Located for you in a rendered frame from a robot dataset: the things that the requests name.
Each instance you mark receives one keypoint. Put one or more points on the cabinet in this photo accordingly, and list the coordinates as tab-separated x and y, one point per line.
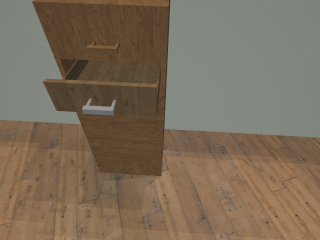
120	143

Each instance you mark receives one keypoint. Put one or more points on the drawer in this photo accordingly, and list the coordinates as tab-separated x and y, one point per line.
134	85

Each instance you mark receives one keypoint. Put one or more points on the handle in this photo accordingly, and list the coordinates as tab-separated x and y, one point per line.
102	49
99	110

